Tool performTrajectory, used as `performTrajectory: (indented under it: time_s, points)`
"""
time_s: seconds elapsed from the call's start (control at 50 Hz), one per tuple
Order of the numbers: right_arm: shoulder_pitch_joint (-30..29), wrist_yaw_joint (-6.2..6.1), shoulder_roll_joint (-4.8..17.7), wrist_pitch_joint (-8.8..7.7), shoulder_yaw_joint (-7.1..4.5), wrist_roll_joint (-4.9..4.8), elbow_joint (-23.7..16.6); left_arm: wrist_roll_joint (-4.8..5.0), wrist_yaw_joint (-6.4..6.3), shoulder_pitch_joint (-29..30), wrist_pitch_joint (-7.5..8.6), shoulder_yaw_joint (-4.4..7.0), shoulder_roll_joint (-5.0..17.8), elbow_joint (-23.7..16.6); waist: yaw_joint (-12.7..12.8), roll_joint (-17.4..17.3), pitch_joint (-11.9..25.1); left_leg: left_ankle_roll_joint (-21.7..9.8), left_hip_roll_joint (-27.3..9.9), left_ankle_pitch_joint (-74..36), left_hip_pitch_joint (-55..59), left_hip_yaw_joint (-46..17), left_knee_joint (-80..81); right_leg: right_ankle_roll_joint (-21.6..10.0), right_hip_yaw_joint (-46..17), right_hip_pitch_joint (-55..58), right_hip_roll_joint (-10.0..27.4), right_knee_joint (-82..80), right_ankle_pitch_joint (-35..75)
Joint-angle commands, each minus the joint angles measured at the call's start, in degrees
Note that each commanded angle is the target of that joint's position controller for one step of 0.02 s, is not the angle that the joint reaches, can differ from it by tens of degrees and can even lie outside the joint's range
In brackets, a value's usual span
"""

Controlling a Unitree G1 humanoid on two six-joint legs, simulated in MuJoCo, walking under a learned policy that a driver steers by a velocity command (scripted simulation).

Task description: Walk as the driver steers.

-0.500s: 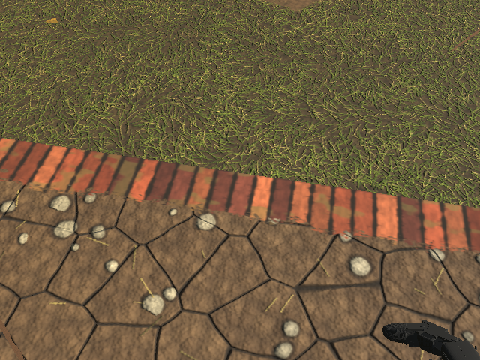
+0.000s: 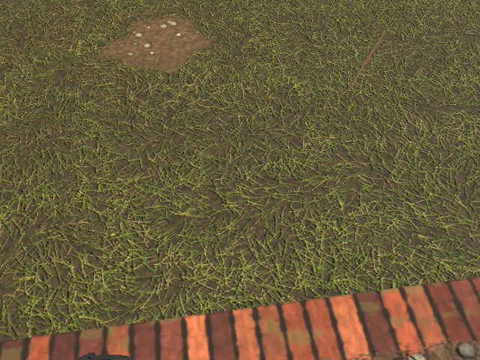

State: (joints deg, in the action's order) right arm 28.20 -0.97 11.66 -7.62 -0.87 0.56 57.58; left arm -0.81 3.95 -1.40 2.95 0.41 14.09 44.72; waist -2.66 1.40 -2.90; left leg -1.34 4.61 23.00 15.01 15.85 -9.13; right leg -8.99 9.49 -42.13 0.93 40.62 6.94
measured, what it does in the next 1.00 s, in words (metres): walks ahead, turning left: right foot, then left foot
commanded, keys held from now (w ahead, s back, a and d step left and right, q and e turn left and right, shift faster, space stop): w+e+shift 0.10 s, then w+shift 0.04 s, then w+q+shift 0.68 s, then w+shift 0.12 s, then w+e+shift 0.06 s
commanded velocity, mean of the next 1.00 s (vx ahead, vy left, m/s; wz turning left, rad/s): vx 1.00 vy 0.00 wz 0.28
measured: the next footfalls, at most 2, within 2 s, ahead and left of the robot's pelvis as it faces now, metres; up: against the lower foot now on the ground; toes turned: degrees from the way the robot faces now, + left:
right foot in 0.06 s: +0.26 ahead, -0.02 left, +0.00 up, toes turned -8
left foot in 0.52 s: +0.72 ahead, +0.04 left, +0.00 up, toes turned +3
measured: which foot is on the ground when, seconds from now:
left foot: down 0.00-0.06, up 0.08-0.50, down 0.52-0.96, up 0.98-1.00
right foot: up 0.00-0.04, down 0.06-0.50, up 0.52-0.92, down 0.94-1.00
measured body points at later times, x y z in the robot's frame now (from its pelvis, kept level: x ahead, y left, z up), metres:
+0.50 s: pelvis +0.49 +0.00 -0.01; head +0.52 -0.01 +0.44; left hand +0.45 +0.28 -0.13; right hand +0.68 -0.23 -0.11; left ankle +0.69 +0.06 -0.70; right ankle +0.23 -0.02 -0.70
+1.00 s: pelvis +0.99 +0.01 +0.00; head +1.02 +0.02 +0.44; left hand +1.14 +0.30 -0.07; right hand +1.06 -0.29 -0.12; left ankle +0.72 +0.04 -0.64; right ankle +1.13 -0.07 -0.72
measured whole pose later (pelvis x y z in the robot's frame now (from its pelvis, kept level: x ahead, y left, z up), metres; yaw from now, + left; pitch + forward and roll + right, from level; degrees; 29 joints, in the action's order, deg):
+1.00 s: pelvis +0.99 +0.01 +0.00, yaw +19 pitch +3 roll -1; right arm 24.9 0.4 19.7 -4.5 -4.7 0.1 50.2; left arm -3.0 -0.3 -2.5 6.0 -1.0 15.0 36.2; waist -4.8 -1.4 -1.3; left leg -6.7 7.6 23.7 -4.4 -10.9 -56.6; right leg -0.2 0.4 -30.0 -0.8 35.3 -7.7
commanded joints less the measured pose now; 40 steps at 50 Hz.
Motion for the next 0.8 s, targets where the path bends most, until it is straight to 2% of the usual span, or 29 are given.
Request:
performTrajectory:
  time_s: [0.02, 0.04, 0.06, 0.08, 0.1, 0.12, 0.14, 0.16, 0.18, 0.2, 0.22, 0.26, 0.32, 0.38, 0.42, 0.46, 0.48, 0.5, 0.52, 0.54, 0.56, 0.58, 0.6, 0.62, 0.66, 0.68, 0.7, 0.74, 0.8]
  points:
    - [-4.8, -2.77, 14.5, 0.87, -2.92, 0.42, -5.3, -0.24, -0.16, -13.3, -0.01, 2.08, 7.3, 0.7, 11.9, -8.7, 5.2, 3.2, -16.4, -91.0, -10.8, -0.3, -21.1, -2.7, 3.5, 25.9, -7.6, -1.6, -4.0]
    - [-8.6, -2.88, 15.7, 1.87, -3.48, 1.06, -6.8, -0.22, -0.75, -25.5, -0.27, 3.56, 10.0, 4.2, 17.6, -9.1, 10.3, 2.5, -17.4, -90.9, -14.8, -1.7, -36.0, -4.7, 0.9, 37.5, -8.0, -1.2, -8.0]
    - [-13.1, -2.41, 16.6, 2.81, -4.24, 1.39, -7.9, 0.27, -1.88, -36.2, -0.51, 5.40, 12.2, 7.1, 23.3, -5.7, 12.6, 1.8, -14.5, -72.4, -23.2, -1.8, -60.0, -8.3, -5.4, 48.0, -5.1, -6.0, -11.3]
    - [-16.5, -0.67, 9.2, 1.99, -2.70, 2.18, -10.4, 1.70, -2.96, -31.2, -1.21, 6.47, 13.8, 7.7, 17.2, 9.4, 7.3, 1.1, -2.7, -3.7, -43.4, -4.4, -81.3, -9.5, -14.7, 54.0, -0.2, -4.1, -8.2]
    - [-10.7, -0.23, 5.4, 0.86, -1.19, 0.55, -16.7, -0.31, -2.78, -25.9, -1.60, 7.19, 19.2, 5.4, 8.0, 12.3, 14.6, 3.4, -1.1, 7.1, -62.3, -15.1, -93.5, -21.5, -42.3, 65.1, 9.8, -9.8, -9.8]
    - [-12.2, 0.23, 6.6, -0.66, -0.25, 0.70, -18.2, -1.02, -3.47, -24.6, -1.72, 7.11, 16.3, 3.6, 9.5, 4.7, 16.4, 1.7, -3.4, 3.5, -68.5, -21.5, -89.5, -22.6, -56.0, 65.4, 15.4, -24.1, -30.2]
    - [-13.7, 0.67, 8.8, -1.22, -0.49, 0.95, -17.1, -1.12, -4.04, -22.7, -1.46, 5.89, 10.3, 4.2, 6.9, -5.7, 6.8, 0.7, -7.1, -2.0, -67.3, -21.5, -81.3, -18.0, -52.4, 53.9, 14.8, -29.1, -35.1]
    - [-13.5, 0.86, 8.2, -0.57, -0.55, 1.63, -16.3, -0.95, -4.21, -20.1, -0.93, 5.00, 7.7, 4.8, 3.1, -9.2, 2.4, 0.6, -9.6, -4.3, -62.2, -20.1, -75.6, -14.0, -44.7, 43.2, 12.6, -29.8, -31.8]
    - [-11.9, 1.07, 7.2, 0.83, -0.03, 2.71, -15.5, -0.72, -4.52, -18.9, 0.31, 4.42, 7.0, 4.3, 0.9, -9.2, 0.8, 1.1, -11.1, -4.7, -57.2, -20.0, -72.5, -12.7, -40.5, 35.3, 11.0, -29.7, -27.3]
    - [-11.7, 1.54, 6.5, 2.46, 0.31, 3.24, -15.0, -0.24, -4.64, -18.4, 1.65, 3.73, 5.7, 4.6, -0.3, -9.8, -0.9, 1.8, -13.0, -5.2, -53.1, -19.9, -69.0, -11.0, -35.6, 28.1, 8.4, -31.1, -25.8]
    - [-12.7, 2.09, 5.8, 3.72, 0.52, 2.94, -15.3, 0.01, -4.37, -18.5, 2.85, 3.47, 5.8, 5.0, -0.7, -8.8, -2.5, 2.2, -14.3, -5.7, -51.0, -19.2, -65.1, -9.6, -31.0, 23.2, 6.8, -32.4, -23.7]
    - [-19.0, 2.75, 6.0, 4.49, 0.59, 1.67, -17.5, -0.05, -3.58, -20.7, 4.49, 4.15, 8.2, 5.7, 1.6, -6.1, -5.1, 1.4, -15.1, -13.3, -53.0, -16.9, -55.3, -6.5, -23.2, 22.8, 4.1, -35.2, -13.5]
    - [-26.0, 3.56, 4.8, 4.03, 1.02, 0.26, -19.1, 0.73, -2.57, -24.8, 5.50, 3.75, 6.8, 6.6, 5.9, -3.0, -4.6, -2.3, -12.7, -28.2, -50.9, -12.3, -39.2, 0.9, -11.8, 28.8, 0.1, -35.6, 6.2]
    - [-30.8, 4.25, 4.2, 3.37, 1.25, -0.57, -20.0, 0.34, -3.18, -27.9, 6.09, 3.44, 7.6, 7.8, 8.2, -0.6, -4.0, -5.4, -8.3, -36.1, -48.7, -8.8, -28.3, 4.1, -7.1, 38.6, 2.5, -38.5, 18.9]
    - [-30.0, 4.35, 6.3, 3.09, 0.60, -0.15, -19.2, -0.14, -4.23, -27.4, 5.92, 3.20, 8.7, 7.7, 6.8, 2.1, -1.5, -6.7, -4.3, -35.0, -46.8, -6.3, -24.8, 6.2, -3.9, 47.1, 3.9, -34.8, 37.5]
    - [-25.3, 4.20, 8.9, 3.37, -0.31, 0.40, -17.5, -1.04, -5.99, -26.0, 4.96, 3.49, 11.0, 7.5, 2.8, 6.1, 2.8, -7.6, -0.1, -29.0, -42.0, -4.9, -24.4, 7.9, -1.9, 53.1, 6.7, -25.8, 55.8]
    - [-17.6, 3.97, 11.0, 3.66, -1.19, 0.48, -15.2, -1.86, -6.76, -24.2, 4.02, 3.79, 12.0, 6.9, -1.6, 7.1, 6.5, -8.3, 2.1, -25.1, -35.5, -4.9, -24.9, 8.5, -1.2, 53.7, 8.0, -15.7, 61.7]
    - [-5.5, 3.59, 13.3, 3.97, -2.40, 0.30, -11.4, -2.57, -7.24, -20.7, 3.06, 4.17, 13.1, 5.7, -7.4, 7.4, 11.0, -9.6, 2.9, -21.6, -25.6, -6.2, -25.5, 8.7, -1.1, 50.9, 8.6, -1.1, 63.3]
    - [7.8, 2.95, 15.3, 4.29, -3.94, 0.51, -8.0, -2.40, -7.41, -14.9, 2.42, 4.76, 14.8, 4.1, -15.5, 5.4, 13.7, -13.0, -0.3, -18.7, -13.1, -11.5, -21.4, 8.3, -0.3, 40.8, 6.6, 21.5, 52.9]
    - [9.4, 2.21, 17.5, 5.02, -4.89, 0.34, -6.0, -3.16, -6.15, -13.3, 3.62, 2.83, 6.9, 2.1, -11.0, -7.3, 12.8, -15.3, -8.1, -18.1, -0.1, -21.4, -29.5, 7.2, -2.8, 18.9, -1.6, 43.1, -14.5]
    - [3.0, 2.19, 21.3, 5.64, -6.03, 1.03, -7.7, 0.52, -4.96, -17.1, 4.82, 1.77, 4.3, -3.2, -3.5, -21.2, 19.7, -28.5, -19.6, -6.6, 14.4, -57.3, -16.8, 10.5, -11.5, -6.4, -7.9, 59.7, -36.6]
    - [-0.4, 2.09, 17.4, 5.70, -5.96, 0.83, -10.0, -0.54, -4.81, -13.3, 6.06, 0.78, 6.7, -4.5, -5.2, -6.7, 16.6, -26.8, -20.5, 0.1, 10.1, -61.7, -7.4, 8.3, -16.9, -10.7, -2.9, 54.9, -29.2]
    - [-1.9, 1.88, 13.8, 5.66, -5.19, 0.50, -9.6, -0.98, -4.25, -10.3, 6.61, 0.82, 7.9, -5.0, -3.0, 1.6, 9.9, -23.5, -18.9, 0.8, -0.3, -56.5, -4.8, 7.7, -16.9, -8.1, -0.1, 47.9, -24.8]
    - [-3.5, 1.74, 11.9, 5.47, -4.77, 0.52, -9.1, -1.65, -4.04, -10.2, 6.45, 0.55, 7.2, -5.2, 0.6, 5.7, 4.6, -21.0, -16.4, -4.3, -10.9, -51.4, -3.3, 7.8, -15.6, -4.1, 1.6, 42.2, -24.0]
    - [-4.9, 1.05, 11.2, 4.25, -4.00, -0.02, -9.2, -3.89, -3.44, -10.5, 3.65, -0.22, 5.7, -6.3, 4.7, 5.5, 0.2, -19.1, -11.3, -8.6, -24.8, -44.2, -1.7, 9.9, -14.7, 1.3, 4.0, 36.5, -25.8]
    - [-5.2, 1.22, 11.6, 3.57, -3.96, -0.32, -9.5, -4.03, -3.26, -10.1, 2.45, -0.54, 5.3, -7.3, 5.5, 3.8, -1.1, -18.7, -9.4, -9.2, -30.0, -41.7, -0.6, 10.7, -13.7, 3.1, 4.9, 31.9, -26.7]
    - [-5.5, 1.45, 12.6, 2.94, -4.20, -0.52, -10.0, -3.98, -3.05, -7.1, 1.79, -0.91, 5.1, -9.0, 5.3, 2.3, -2.7, -18.4, -7.7, -11.2, -34.9, -39.3, 1.0, 11.3, -11.9, 4.7, 5.5, 26.2, -25.5]
    - [-4.9, 1.48, 13.3, 2.39, -4.58, -0.53, -10.6, -2.92, -2.41, 0.4, 1.74, -1.58, 4.9, -12.5, 3.3, -0.4, -4.9, -17.1, -5.0, -18.2, -40.3, -36.5, 2.8, 12.3, -9.3, 8.8, 5.1, 13.6, -15.8]
    - [-1.6, 2.02, 14.6, 2.49, -5.56, -1.40, -10.5, -1.44, -2.09, 5.7, 2.02, -2.17, 3.7, -14.3, -1.1, -3.5, -2.0, -13.0, -3.5, -31.9, -35.6, -35.0, 0.5, 11.5, -7.8, 15.6, 1.8, -0.9, -1.3]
